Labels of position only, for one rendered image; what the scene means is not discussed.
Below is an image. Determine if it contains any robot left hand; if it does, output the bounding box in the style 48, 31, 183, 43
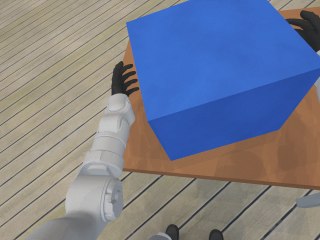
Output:
111, 61, 140, 97

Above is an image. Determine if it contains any carton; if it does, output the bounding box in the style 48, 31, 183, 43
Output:
126, 0, 320, 161

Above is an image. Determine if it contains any robot left upper arm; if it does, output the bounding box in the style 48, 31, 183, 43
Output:
23, 174, 124, 240

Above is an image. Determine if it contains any right robot foot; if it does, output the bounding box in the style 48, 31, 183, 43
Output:
209, 229, 224, 240

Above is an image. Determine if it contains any robot foot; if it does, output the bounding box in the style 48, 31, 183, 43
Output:
209, 229, 224, 240
165, 224, 179, 240

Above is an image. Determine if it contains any left robot foot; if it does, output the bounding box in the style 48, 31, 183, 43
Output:
165, 224, 179, 240

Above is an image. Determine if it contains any robot right hand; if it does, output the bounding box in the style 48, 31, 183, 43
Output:
285, 10, 320, 52

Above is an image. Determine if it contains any table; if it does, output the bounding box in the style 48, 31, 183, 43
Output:
122, 6, 320, 208

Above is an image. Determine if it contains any left robot forearm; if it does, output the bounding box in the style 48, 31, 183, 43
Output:
65, 93, 136, 210

